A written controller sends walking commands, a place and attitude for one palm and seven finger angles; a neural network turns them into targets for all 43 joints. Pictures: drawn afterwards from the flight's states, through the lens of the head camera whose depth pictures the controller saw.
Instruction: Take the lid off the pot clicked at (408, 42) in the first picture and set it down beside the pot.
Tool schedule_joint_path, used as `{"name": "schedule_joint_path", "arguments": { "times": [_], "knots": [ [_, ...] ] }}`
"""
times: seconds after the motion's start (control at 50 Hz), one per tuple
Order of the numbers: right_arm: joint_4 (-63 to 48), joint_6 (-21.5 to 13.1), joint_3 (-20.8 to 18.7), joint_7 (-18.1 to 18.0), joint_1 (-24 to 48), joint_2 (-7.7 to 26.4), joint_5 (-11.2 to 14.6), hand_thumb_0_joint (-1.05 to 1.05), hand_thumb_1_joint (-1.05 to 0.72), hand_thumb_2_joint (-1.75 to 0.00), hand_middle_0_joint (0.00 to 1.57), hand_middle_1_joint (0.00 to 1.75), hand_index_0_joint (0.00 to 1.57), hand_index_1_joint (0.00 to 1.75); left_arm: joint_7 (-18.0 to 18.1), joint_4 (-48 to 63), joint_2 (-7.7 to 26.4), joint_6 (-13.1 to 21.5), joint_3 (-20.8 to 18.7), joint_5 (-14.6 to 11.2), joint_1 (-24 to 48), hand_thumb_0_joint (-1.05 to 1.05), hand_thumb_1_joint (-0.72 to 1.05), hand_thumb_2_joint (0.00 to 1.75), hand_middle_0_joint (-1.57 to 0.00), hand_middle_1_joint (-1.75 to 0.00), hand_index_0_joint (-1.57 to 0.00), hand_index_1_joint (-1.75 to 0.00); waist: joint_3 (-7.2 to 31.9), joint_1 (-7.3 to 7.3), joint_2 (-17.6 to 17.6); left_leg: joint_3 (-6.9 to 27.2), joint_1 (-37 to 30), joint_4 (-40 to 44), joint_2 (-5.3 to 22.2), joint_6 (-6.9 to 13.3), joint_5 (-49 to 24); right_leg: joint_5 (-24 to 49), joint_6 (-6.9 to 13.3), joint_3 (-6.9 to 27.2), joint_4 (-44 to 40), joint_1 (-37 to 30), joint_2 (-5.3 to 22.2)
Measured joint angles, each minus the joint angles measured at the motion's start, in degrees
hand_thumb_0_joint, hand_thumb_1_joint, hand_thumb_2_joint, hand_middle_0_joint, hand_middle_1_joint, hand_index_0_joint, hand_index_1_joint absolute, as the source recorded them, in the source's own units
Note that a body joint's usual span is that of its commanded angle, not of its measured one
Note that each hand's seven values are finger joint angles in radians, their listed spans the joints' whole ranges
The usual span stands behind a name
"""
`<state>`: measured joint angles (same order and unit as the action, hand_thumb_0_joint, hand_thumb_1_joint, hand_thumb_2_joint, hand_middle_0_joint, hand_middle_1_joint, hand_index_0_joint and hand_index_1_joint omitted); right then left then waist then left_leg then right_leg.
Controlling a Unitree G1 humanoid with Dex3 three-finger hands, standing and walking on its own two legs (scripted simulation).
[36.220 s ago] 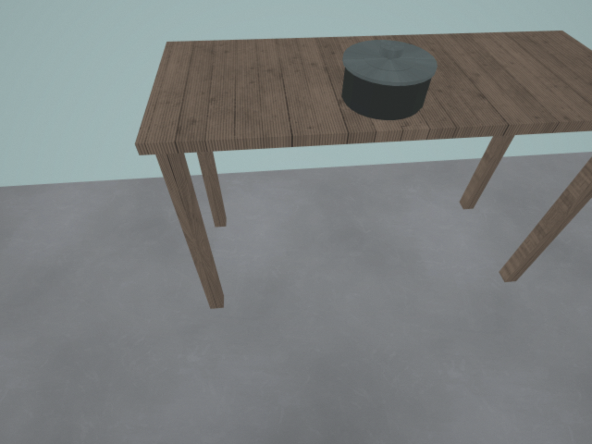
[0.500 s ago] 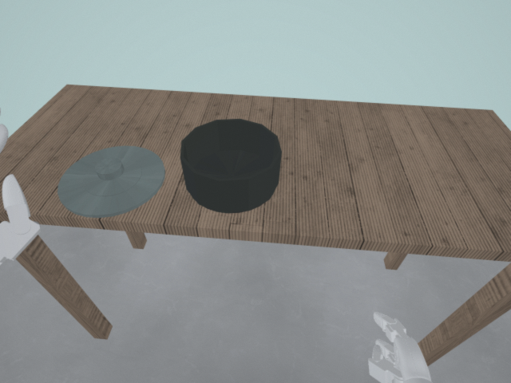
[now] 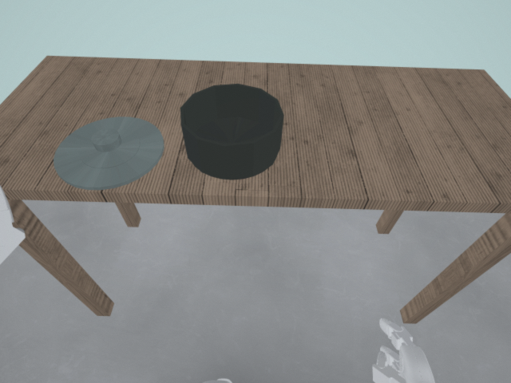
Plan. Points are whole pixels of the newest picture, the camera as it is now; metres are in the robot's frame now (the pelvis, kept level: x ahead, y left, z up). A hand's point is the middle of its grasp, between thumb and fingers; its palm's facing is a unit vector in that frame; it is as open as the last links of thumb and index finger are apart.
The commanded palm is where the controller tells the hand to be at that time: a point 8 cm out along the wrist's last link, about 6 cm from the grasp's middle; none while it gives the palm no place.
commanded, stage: step back with the hand held close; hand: left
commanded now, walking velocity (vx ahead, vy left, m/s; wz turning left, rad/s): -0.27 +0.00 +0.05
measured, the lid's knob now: (106, 140) +0.52 +0.34 +0.06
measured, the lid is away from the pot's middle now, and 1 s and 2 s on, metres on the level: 0.25 0.25 0.25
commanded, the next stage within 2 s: stop stepping back and stand still in 0.72 s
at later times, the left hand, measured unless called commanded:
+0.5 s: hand out of the picture +0.12 +0.26 +0.24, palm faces +0.39 -0.84 -0.37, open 7.4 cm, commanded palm +0.07 +0.31 +0.25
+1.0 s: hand out of the picture -0.02 +0.35 +0.24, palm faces +0.42 -0.88 -0.23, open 7.4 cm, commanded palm -0.07 +0.38 +0.25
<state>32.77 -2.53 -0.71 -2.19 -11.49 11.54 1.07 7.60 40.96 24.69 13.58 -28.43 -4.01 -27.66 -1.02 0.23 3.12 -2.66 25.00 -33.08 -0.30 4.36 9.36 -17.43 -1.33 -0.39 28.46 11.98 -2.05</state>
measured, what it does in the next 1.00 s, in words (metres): walks backwards: right foot, then right foot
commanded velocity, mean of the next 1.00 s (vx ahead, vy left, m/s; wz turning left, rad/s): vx -0.24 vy -0.02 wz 0.05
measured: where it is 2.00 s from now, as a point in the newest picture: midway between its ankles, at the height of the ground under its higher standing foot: outside the picture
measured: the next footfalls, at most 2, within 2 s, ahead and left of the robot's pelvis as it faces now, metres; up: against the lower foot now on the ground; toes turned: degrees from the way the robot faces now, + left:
right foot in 0.36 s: -0.09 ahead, -0.13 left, +0.00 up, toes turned -1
right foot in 0.82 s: -0.22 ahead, -0.08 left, +0.00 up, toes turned -7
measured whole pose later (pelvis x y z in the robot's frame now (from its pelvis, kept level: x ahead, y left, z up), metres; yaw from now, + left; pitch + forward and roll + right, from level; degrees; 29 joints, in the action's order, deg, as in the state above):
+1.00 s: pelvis -0.21 +0.11 -0.02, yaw -2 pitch -1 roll -5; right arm 34.8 -3.0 0.1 -2.8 -15.2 10.7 1.7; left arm 5.7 40.1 26.0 11.6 -27.5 -4.2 -18.4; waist 5.9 -2.0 -3.1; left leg 4.7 22.5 -45.6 3.0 0.0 23.0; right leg -24.9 -2.3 -3.9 38.8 13.4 2.3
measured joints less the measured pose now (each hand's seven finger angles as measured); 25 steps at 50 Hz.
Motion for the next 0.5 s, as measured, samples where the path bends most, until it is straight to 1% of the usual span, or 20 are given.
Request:
{"name": "schedule_joint_path", "arguments": {
  "times": [0.06, 0.12, 0.16, 0.22, 0.24, 0.28, 0.32, 0.34, 0.36, 0.4, 0.42, 0.44, 0.46, 0.48, 0.5],
  "knots": [
    [0.55, 0.86, 0.24, -0.04, -0.39, -0.51, 0.28, 0.01, -0.9, -0.9, 0.21, 0.3, 0.2, 0.3, -0.26, -0.98, -0.31, -0.15, 1.63, -0.13, -0.21, 0.01, 0.89, 0.9, -0.22, -0.3, -0.21, -0.3, 0.16, -1.09, -0.27, 0.25, 0.0, -0.83, 0.21, 0.1, -0.02, 0.14, -0.13, -0.23, 0.39, -0.27, -0.24],
    [0.12, 1.21, 0.52, -0.4, -1.36, -0.71, 0.07, 0.01, -0.9, -0.9, 0.21, 0.3, 0.2, 0.3, -0.43, -0.35, -0.11, -0.32, 2.47, -0.05, -2.08, 0.01, 0.89, 0.9, -0.22, -0.3, -0.21, -0.3, 0.7, -2.0, -1.53, 0.03, 0.01, -0.92, 0.17, 0.88, -0.2, 0.23, -0.35, -0.06, 0.79, -0.05, -0.18],
    [-0.57, 0.88, 0.63, -0.76, -1.84, -0.73, -0.3, 0.02, -0.9, -0.9, 0.21, 0.3, 0.2, 0.3, -0.39, 0.37, 0.29, -0.29, 2.28, 0.25, -2.95, 0.02, 0.89, 0.9, -0.22, -0.3, -0.21, -0.3, 0.87, -2.04, -2.54, -0.43, -0.01, 0.49, 0.03, 1.47, -1.3, -0.57, 0.34, 0.23, 1.69, 1.01, -0.01],
    [-1.73, -0.31, 0.23, -1.15, -2.11, -0.48, -1.2, 0.02, -0.9, -0.9, 0.21, 0.3, 0.2, 0.3, -0.22, 0.94, 1.14, -0.23, 1.11, 0.82, -2.66, 0.02, 0.88, 0.9, -0.22, -0.3, -0.21, -0.3, 0.73, -2.08, -2.2, 0.08, 0.57, 3.96, 0.17, 1.72, -4.18, -4.95, 1.33, 0.36, 8.99, 3.64, -1.25],
    [-1.9, -0.75, -0.05, -1.08, -2.17, -0.4, -1.39, 0.02, -0.9, -0.9, 0.21, 0.3, 0.2, 0.3, -0.1, 1.22, 1.55, -0.19, 0.58, 0.8, -2.5, 0.02, 0.88, 0.9, -0.22, -0.3, -0.21, -0.3, 0.82, -2.04, -1.76, 0.49, 0.92, 5.3, 0.3, 1.66, -5.34, -6.24, 1.65, 0.06, 10.41, 3.82, -1.74],
    [-1.93, -1.37, -0.52, -0.69, -2.11, -0.33, -1.48, 0.01, -0.9, -0.9, 0.21, 0.3, 0.2, 0.3, 0.26, 2.22, 2.46, 0.06, -0.72, 0.52, -2.89, 0.02, 0.88, 0.9, -0.22, -0.3, -0.21, -0.3, 1.32, -1.64, -1.18, 0.87, 1.83, 7.56, 0.53, 1.34, -7.19, -7.94, 2.21, -0.84, 8.79, 2.51, -2.1],
    [-1.93, -1.56, -0.68, -0.31, -1.73, -0.49, -1.33, 0.01, -0.9, -0.9, 0.21, 0.3, 0.2, 0.3, 0.68, 3.55, 3.47, 0.49, -2.14, -0.06, -4.28, 0.02, 0.88, 0.9, -0.22, -0.3, -0.21, -0.3, 2.04, -0.89, -1.53, 0.33, 3.11, 8.73, 0.42, 0.91, -8.5, -6.8, 2.7, -1.47, 2.51, -0.32, -1.59],
    [-2.0, -1.55, -0.62, -0.2, -1.37, -0.66, -1.25, 0.01, -0.9, -0.9, 0.21, 0.3, 0.2, 0.3, 0.86, 4.21, 4.08, 0.82, -2.81, -0.31, -5.0, 0.02, 0.89, 0.9, -0.22, -0.3, -0.21, -0.3, 2.33, -0.35, -2.36, -0.51, 4.08, 8.33, 0.08, 0.6, -8.63, -5.05, 3.27, -1.27, -1.4, -1.86, -0.74],
    [-1.87, -1.53, -0.53, -0.14, -0.68, -0.7, -1.14, 0.01, -0.9, -0.9, 0.21, 0.3, 0.2, 0.3, 0.94, 4.65, 4.35, 1.34, -3.06, -0.4, -5.3, 0.02, 0.89, 0.9, -0.22, -0.3, -0.21, -0.3, 2.29, 0.36, -3.09, -1.46, 5.38, 6.67, -0.09, -0.01, -7.88, -2.39, 3.32, -0.65, -4.06, -2.6, 0.18],
    [0.3, -1.29, -0.66, -0.33, 0.82, -0.14, -1.01, 0.01, -0.9, -0.9, 0.21, 0.3, 0.2, 0.3, 0.51, 4.19, 2.82, 2.34, -0.58, -0.13, -4.24, 0.02, 0.89, 0.9, -0.22, -0.3, -0.21, -0.3, 1.38, 0.89, -1.47, -0.46, 6.48, 1.33, 0.77, -1.94, -2.13, -0.86, 0.72, -0.48, -3.67, -3.0, -0.66],
    [1.42, -1.2, -0.68, -0.46, 0.81, -0.13, -0.9, 0.01, -0.9, -0.9, 0.21, 0.3, 0.2, 0.3, 0.33, 3.77, 2.37, 2.6, 0.63, 0.06, -3.73, 0.02, 0.89, 0.9, -0.22, -0.3, -0.21, -0.3, 1.69, 0.99, -1.25, 0.24, 5.91, -1.37, 0.78, -2.84, 0.88, -0.98, -0.23, -0.24, -3.36, -3.43, -0.74],
    [2.25, -1.07, -0.66, -0.57, 0.39, -0.28, -0.69, 0.01, -0.9, -0.9, 0.21, 0.3, 0.2, 0.3, 0.14, 3.43, 2.07, 2.7, 1.52, 0.2, -3.22, 0.02, 0.88, 0.9, -0.22, -0.3, -0.21, -0.3, 2.46, 0.95, -1.46, 0.88, 4.66, -3.43, 0.66, -3.43, 2.29, -1.39, -0.88, 0.07, -2.8, -3.65, -0.56],
    [2.66, -0.9, -0.62, -0.75, -0.18, -0.44, -0.55, 0.01, -0.9, -0.9, 0.21, 0.3, 0.2, 0.3, -0.02, 3.18, 1.87, 2.66, 2.12, 0.34, -2.48, 0.01, 0.88, 0.9, -0.22, -0.3, -0.21, -0.3, 3.29, 0.44, -1.81, 1.03, 3.57, -3.57, 0.51, -3.29, 1.26, -1.98, -1.34, 0.06, -2.03, -3.7, -0.26],
    [2.68, -0.75, -0.58, -1.01, -0.61, -0.5, -0.51, 0.01, -0.9, -0.9, 0.21, 0.3, 0.2, 0.3, -0.16, 2.87, 1.7, 2.55, 2.52, 0.44, -1.29, 0.01, 0.88, 0.9, -0.22, -0.3, -0.21, -0.3, 3.64, -0.26, -2.12, 0.92, 3.11, -2.94, 0.2, -2.07, -0.99, -2.59, -1.69, -0.27, -1.13, -3.68, 0.06],
    [2.68, -0.64, -0.54, -1.24, -0.59, -0.63, -0.47, 0.01, -0.9, -0.9, 0.21, 0.3, 0.2, 0.3, -0.31, 2.38, 1.51, 2.31, 2.67, 0.46, 0.33, 0.01, 0.88, 0.9, -0.22, -0.3, -0.21, -0.3, 3.42, -0.67, -2.67, 0.7, 2.73, -2.55, -0.3, -0.05, -1.54, -2.95, -1.74, -0.32, 0.13, -3.29, 0.49]
  ]
}}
